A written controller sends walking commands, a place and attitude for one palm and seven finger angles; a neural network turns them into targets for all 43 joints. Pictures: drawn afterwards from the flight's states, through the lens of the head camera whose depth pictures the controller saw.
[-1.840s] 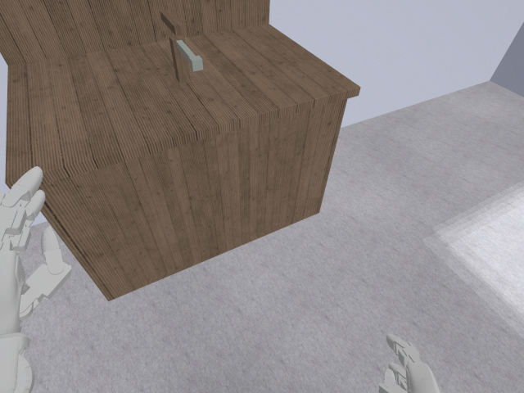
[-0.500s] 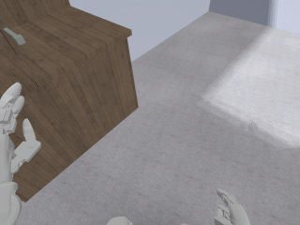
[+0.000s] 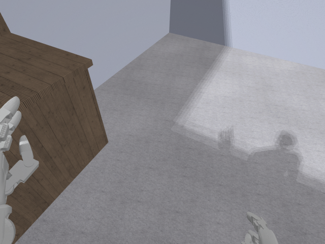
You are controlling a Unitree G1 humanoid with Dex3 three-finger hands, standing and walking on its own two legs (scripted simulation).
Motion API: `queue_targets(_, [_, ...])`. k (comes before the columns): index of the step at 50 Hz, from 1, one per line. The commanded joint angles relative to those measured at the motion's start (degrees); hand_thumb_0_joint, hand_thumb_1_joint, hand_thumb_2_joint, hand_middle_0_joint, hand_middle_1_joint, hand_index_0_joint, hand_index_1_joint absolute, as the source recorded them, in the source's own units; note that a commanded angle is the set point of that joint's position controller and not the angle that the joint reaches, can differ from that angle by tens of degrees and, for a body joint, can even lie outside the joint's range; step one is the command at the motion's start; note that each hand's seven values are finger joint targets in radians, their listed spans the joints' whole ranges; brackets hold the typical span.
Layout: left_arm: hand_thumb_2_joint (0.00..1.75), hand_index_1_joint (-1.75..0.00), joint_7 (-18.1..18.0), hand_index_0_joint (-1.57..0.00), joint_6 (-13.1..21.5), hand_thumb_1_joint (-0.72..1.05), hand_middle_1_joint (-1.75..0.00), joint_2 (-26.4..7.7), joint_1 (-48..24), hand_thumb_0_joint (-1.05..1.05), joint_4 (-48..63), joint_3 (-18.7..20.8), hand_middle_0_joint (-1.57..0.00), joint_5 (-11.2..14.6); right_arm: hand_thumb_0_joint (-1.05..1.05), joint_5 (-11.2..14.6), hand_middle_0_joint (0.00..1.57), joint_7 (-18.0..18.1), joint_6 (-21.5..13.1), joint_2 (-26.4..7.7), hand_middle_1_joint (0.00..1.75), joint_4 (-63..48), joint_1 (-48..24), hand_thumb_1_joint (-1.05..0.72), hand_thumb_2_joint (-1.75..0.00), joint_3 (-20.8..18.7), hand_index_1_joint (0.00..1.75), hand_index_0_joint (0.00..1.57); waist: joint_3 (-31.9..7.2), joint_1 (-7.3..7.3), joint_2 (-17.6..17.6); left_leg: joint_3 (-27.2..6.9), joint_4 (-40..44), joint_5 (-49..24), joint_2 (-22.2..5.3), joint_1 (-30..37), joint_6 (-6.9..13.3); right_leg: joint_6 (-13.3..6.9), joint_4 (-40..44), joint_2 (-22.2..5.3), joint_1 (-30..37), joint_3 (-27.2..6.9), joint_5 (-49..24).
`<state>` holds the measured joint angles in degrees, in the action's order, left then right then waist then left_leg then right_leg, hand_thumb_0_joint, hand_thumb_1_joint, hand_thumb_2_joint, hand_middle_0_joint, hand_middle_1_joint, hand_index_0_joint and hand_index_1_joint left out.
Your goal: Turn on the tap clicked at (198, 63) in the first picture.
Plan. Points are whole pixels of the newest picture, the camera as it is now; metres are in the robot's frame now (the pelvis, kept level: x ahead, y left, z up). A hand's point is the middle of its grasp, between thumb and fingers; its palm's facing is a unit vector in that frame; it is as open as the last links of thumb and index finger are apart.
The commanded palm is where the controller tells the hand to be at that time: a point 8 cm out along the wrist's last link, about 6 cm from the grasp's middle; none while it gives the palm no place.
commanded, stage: walk to a spot facing it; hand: left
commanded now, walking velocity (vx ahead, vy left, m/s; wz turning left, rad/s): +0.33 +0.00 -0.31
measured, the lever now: out of the picture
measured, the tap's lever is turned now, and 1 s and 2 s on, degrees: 0 0 0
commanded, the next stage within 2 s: turn to face it in 0.34 s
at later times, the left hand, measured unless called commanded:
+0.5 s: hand (112, 102) +0.37 +0.14 +0.19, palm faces +0.26 -0.82 -0.51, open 7.4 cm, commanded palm +0.31 +0.20 +0.19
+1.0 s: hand (93, 101) +0.36 +0.18 +0.19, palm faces +0.50 -0.74 -0.46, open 7.4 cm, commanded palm +0.31 +0.21 +0.19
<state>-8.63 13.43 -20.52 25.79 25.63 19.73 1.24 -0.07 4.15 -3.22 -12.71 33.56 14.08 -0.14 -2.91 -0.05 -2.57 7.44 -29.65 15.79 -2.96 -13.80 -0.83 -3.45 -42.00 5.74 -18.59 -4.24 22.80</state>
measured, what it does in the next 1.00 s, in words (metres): walks ahead: right foot, then left foot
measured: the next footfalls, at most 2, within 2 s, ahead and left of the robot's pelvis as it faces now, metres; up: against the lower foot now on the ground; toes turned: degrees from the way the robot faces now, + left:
right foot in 0.24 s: +0.18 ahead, -0.14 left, +0.00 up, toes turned -15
left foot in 0.66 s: +0.29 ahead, +0.06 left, +0.00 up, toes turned +7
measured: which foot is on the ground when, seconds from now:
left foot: down 0.00-0.24, up 0.26-0.64, down 0.66-1.00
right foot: up 0.00-0.22, down 0.24-0.68, up 0.70-1.00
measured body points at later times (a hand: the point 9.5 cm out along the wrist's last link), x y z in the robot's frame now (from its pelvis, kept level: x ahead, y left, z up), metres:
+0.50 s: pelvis +0.13 -0.06 +0.01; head +0.17 -0.07 +0.45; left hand +0.35 +0.18 +0.22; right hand +0.24 -0.34 -0.10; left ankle +0.19 +0.08 -0.67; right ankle +0.15 -0.13 -0.73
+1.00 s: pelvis +0.19 -0.08 +0.00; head +0.22 -0.08 +0.45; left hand +0.33 +0.22 +0.22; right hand +0.40 -0.24 -0.09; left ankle +0.25 +0.05 -0.73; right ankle +0.19 -0.23 -0.71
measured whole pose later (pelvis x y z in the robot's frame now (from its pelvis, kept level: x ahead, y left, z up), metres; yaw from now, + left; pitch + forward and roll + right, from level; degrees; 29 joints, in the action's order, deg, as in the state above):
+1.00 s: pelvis +0.19 -0.08 +0.00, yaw +8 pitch +1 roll -2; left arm -8.4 9.6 -22.8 28.9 35.1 22.5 3.6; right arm 0.1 1.6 -5.8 -7.1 32.7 9.5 2.3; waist 3.6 1.5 3.4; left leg -2.3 -31.0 8.8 -2.8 -23.2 -0.6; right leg 5.2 -41.8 -1.5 -18.7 3.5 26.4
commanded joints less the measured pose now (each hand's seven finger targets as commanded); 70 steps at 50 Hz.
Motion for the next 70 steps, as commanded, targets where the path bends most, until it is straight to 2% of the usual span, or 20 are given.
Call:
queue_targets(1, [0.90,-0.30,0.0,-0.20,3.8,0.90,-0.30,-10.6,-7.3,0.00,14.2,5.9,-0.20,-0.4,0.00,-1.1,0.20,0.4,-4.5,-4.7,0.30,-6.7,-4.8,-0.90,-0.90,-0.9,0.30,0.20,4.0,-1.01,14.0,-24.7,17.0,-1.6,-23.9,12.5,14.4,3.4,-24.1,-9.3,-26.1,2.7,3.0])
queue_targets(5, [0.90,-0.30,-0.1,-0.20,2.4,0.90,-0.30,-8.2,-6.3,0.00,14.3,4.4,-0.20,-1.3,0.00,-0.8,0.20,0.2,-5.2,-5.7,0.30,-6.2,-4.0,-0.90,-0.90,-1.5,0.30,0.20,3.3,-0.40,13.5,-4.9,12.9,-14.1,-17.1,9.0,8.4,3.7,-9.3,-10.2,-17.2,10.2,-2.5])
queue_targets(10, [0.90,-0.30,-0.2,-0.20,1.4,0.90,-0.30,-9.8,-6.4,0.00,11.5,6.9,-0.20,-0.9,0.00,-0.3,0.20,-0.2,-4.8,-5.6,0.30,-7.0,-5.6,-0.90,-0.90,-1.7,0.30,0.20,-1.5,0.34,13.4,5.0,-4.8,-21.6,-12.7,0.8,5.0,3.1,9.6,-3.2,9.5,19.7,-10.2])
queue_targets(11, [0.90,-0.30,-0.4,-0.20,1.5,0.90,-0.30,-10.6,-6.0,0.00,12.1,7.8,-0.20,-0.9,0.00,0.1,0.20,-0.5,-4.7,-4.9,0.30,-7.1,-6.1,-0.90,-0.90,-1.9,0.30,0.20,-4.0,1.34,7.8,5.5,-16.1,-19.1,-10.5,-4.0,3.9,1.5,12.1,-5.0,17.4,15.7,-11.0])
queue_targets(13, [0.90,-0.30,-0.8,-0.20,1.6,0.90,-0.30,-13.5,-2.4,0.00,12.0,11.7,-0.20,-0.2,0.00,0.4,0.20,-1.5,-4.2,-3.2,0.30,-9.3,-8.4,-0.90,-0.90,-1.7,0.30,0.20,-8.7,2.06,-13.0,0.2,-44.7,15.4,0.1,-25.1,1.3,-10.3,20.4,-26.5,26.2,-24.9,-20.6])
queue_targets(14, [0.90,-0.30,-0.5,-0.20,2.2,0.90,-0.30,-14.4,-2.5,0.00,15.3,12.8,-0.20,1.1,0.00,0.3,0.20,-1.9,-3.9,-4.1,0.30,-7.9,-7.9,-0.90,-0.90,-2.1,0.30,0.20,-8.0,1.86,-9.8,-7.2,-47.6,15.7,-2.9,-24.2,0.8,-9.5,23.7,-27.8,21.0,-26.3,-10.3])
queue_targets(21, [0.90,-0.30,-1.6,-0.20,3.2,0.90,-0.30,-12.3,4.4,0.00,18.1,13.3,-0.20,0.8,0.00,0.2,0.20,-1.0,-0.8,-3.5,0.30,-5.9,-7.5,-0.90,-0.90,-1.7,0.30,0.20,-4.5,-1.00,-2.3,-4.0,-30.2,3.1,-5.2,-17.5,-0.9,-6.0,25.2,-24.1,7.0,0.3,-14.1])
queue_targets(31, [0.90,-0.30,-2.9,-0.20,2.0,0.90,-0.30,-10.2,-0.7,0.00,17.5,7.4,-0.20,0.3,0.00,-0.2,0.20,0.4,-1.9,-4.3,0.30,-8.2,-4.2,-0.90,-0.90,-3.2,0.30,0.20,-1.4,-0.91,-2.3,1.3,-0.7,-6.8,0.0,-1.0,0.8,-0.1,11.2,-23.4,8.0,8.7,-31.2])
queue_targets(32, [0.90,-0.30,-2.9,-0.20,2.4,0.90,-0.30,-11.0,-2.5,0.00,19.6,7.6,-0.20,0.3,0.00,0.0,0.20,0.7,-2.0,-5.0,0.30,-8.6,-3.9,-0.90,-0.90,-3.5,0.30,0.20,-2.9,-1.41,2.1,-1.9,2.3,-12.7,-1.6,3.5,2.2,2.0,4.0,-21.5,5.9,10.1,-30.7])
queue_targets(34, [0.90,-0.30,-2.7,-0.20,3.5,0.90,-0.30,-11.6,-2.1,0.00,22.0,8.5,-0.20,0.9,0.00,0.1,0.20,0.2,-3.1,-5.3,0.30,-9.0,-4.3,-0.90,-0.90,-3.2,0.30,0.20,-5.8,0.24,20.3,-30.1,6.4,-46.4,-19.5,13.4,13.8,6.9,-16.6,-9.3,-8.6,9.6,9.3])
queue_targets(35, [0.90,-0.30,-2.1,-0.20,3.7,0.90,-0.30,-13.2,-2.0,0.00,23.1,9.4,-0.20,0.0,0.00,-0.8,0.20,-0.4,-3.7,-5.0,0.30,-8.2,-4.1,-0.90,-0.90,-2.8,0.30,0.20,-6.9,-0.43,21.2,-35.1,7.4,-46.4,-21.8,13.7,15.3,6.8,-23.5,-9.2,-11.9,5.1,14.1])
queue_targets(41, [0.90,-0.30,-1.0,-0.20,1.7,0.90,-0.30,-9.7,5.0,0.00,24.4,9.3,-0.20,1.9,0.00,0.2,0.20,-2.3,-4.3,-5.2,0.30,-7.7,-4.9,-0.90,-0.90,-3.5,0.30,0.20,-6.3,-0.34,17.1,-18.2,8.2,-23.8,-12.4,2.1,9.4,8.1,-14.4,-8.3,-5.8,7.6,3.4])
queue_targets(50, [0.90,-0.30,-0.1,-0.20,-2.1,0.90,-0.30,-8.2,-0.2,0.00,17.1,6.7,-0.20,2.7,0.00,0.7,0.20,-1.2,-4.7,-5.3,0.30,-7.7,-6.0,-0.90,-0.90,-2.3,0.30,0.20,-4.7,0.30,14.5,-19.9,5.1,-19.4,-10.0,-1.0,7.8,8.3,11.8,-5.3,6.2,9.6,-0.8])
queue_targets(51, [0.90,-0.30,0.0,-0.20,-2.4,0.90,-0.30,-8.5,-0.9,0.00,17.4,6.6,-0.20,2.5,0.00,0.9,0.20,-1.2,-4.4,-5.0,0.30,-8.0,-6.4,-0.90,-0.90,-2.2,0.30,0.20,-5.3,1.01,11.6,-18.2,2.3,-15.5,-8.1,-3.1,6.2,7.3,18.8,-6.9,9.9,8.6,-5.1])
queue_targets(53, [0.90,-0.30,-1.1,-0.20,-3.5,0.90,-0.30,-14.0,-3.7,0.00,17.5,9.0,-0.20,1.7,0.00,1.2,0.20,-0.8,-3.2,-2.1,0.30,-9.3,-7.4,-0.90,-0.90,-1.3,0.30,0.20,-3.7,0.74,-11.7,-5.7,-19.8,11.4,3.7,-18.7,-1.0,-1.6,26.7,-29.2,14.7,-13.2,-19.9])
queue_targets(54, [0.90,-0.30,-1.4,-0.20,-4.1,0.90,-0.30,-11.5,-4.6,0.00,16.2,7.4,-0.20,3.0,0.00,1.3,0.20,-0.4,-3.9,-4.4,0.30,-8.4,-7.4,-0.90,-0.90,-2.5,0.30,0.20,-2.2,1.24,-13.4,-8.1,-32.2,13.7,3.2,-18.3,-1.7,-2.8,26.4,-31.8,9.1,-12.3,-23.3])
queue_targets(58, [0.90,-0.30,-1.1,-0.20,-2.5,0.90,-0.30,-11.4,-4.1,0.00,16.0,7.5,-0.20,1.3,0.00,0.7,0.20,1.1,-2.4,-2.0,0.30,-8.4,-11.1,-0.90,-0.90,-0.7,0.30,0.20,0.3,0.33,-5.8,-5.2,-35.2,9.8,0.1,-17.2,-3.4,-1.7,21.3,-25.8,8.7,5.8,-39.4])
queue_targets(66, [0.90,-0.30,-3.0,-0.20,-1.2,0.90,-0.30,-10.2,1.9,0.00,17.0,8.5,-0.20,0.6,0.00,-0.8,0.20,1.9,-1.8,-3.0,0.30,-10.4,-6.8,-0.90,-0.90,-2.0,0.30,0.20,-5.3,2.12,-7.2,1.4,-8.8,10.4,1.3,-10.1,-1.5,-2.5,15.8,-26.9,16.8,8.1,-43.0])
queue_targets(69, [0.90,-0.30,-3.1,-0.20,-1.0,0.90,-0.30,-9.9,0.8,0.00,19.3,7.6,-0.20,1.4,0.00,-0.2,0.20,1.7,-1.1,-3.5,0.30,-10.6,-4.2,-0.90,-0.90,-2.7,0.30,0.20,-8.9,-1.36,-2.4,1.5,6.0,-4.0,2.5,2.6,-0.4,2.6,2.3,-24.0,12.6,11.9,-41.6])
queue_targets(70, [0.90,-0.30,-3.1,-0.20,-0.4,0.90,-0.30,-10.7,0.2,0.00,21.2,7.7,-0.20,1.9,0.00,-0.1,0.20,1.6,-1.4,-5.3,0.30,-10.8,-4.3,-0.90,-0.90,-3.3,0.30,0.20,-9.7,-1.77,5.8,-8.1,7.5,-21.5,-5.2,9.1,3.4,5.9,-7.8,-19.3,3.5,13.7,-27.9])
